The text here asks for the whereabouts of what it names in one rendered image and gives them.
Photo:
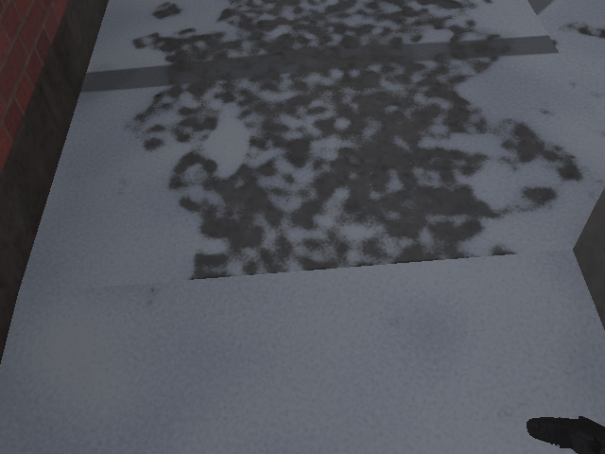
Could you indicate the right robot hand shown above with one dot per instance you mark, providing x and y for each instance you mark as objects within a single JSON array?
[{"x": 582, "y": 435}]

